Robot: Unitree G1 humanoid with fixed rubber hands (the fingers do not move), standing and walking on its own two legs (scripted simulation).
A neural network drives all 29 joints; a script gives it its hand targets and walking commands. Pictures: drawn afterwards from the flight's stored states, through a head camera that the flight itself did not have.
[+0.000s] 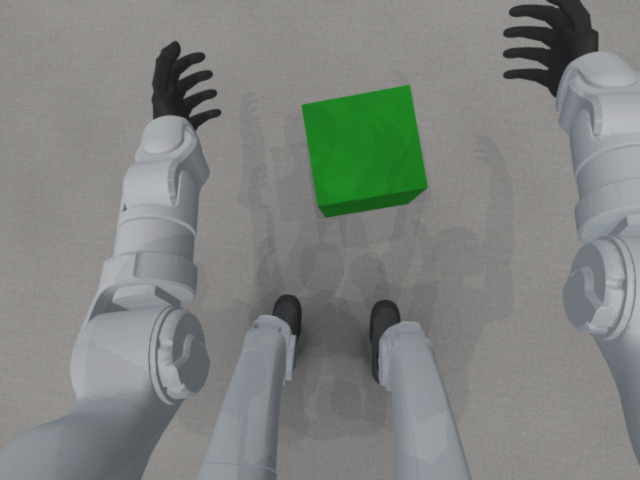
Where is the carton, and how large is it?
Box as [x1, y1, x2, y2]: [302, 85, 427, 216]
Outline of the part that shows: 409,85 302,105 317,204 325,216 407,203 427,187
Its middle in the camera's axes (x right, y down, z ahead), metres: +0.09 -0.17 +0.86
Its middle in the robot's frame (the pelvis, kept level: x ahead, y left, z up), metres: +0.56 -0.02 -0.54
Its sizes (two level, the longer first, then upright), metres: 0.210 0.200 0.250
